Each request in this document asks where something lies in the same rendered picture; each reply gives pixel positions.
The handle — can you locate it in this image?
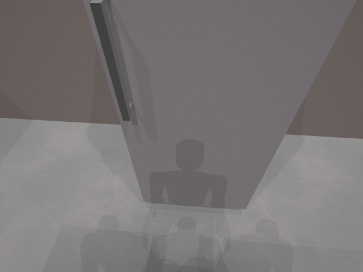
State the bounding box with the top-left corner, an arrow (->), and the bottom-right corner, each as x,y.
90,0 -> 133,121

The fridge door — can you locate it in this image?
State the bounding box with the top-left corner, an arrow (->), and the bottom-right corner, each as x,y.
83,0 -> 357,209

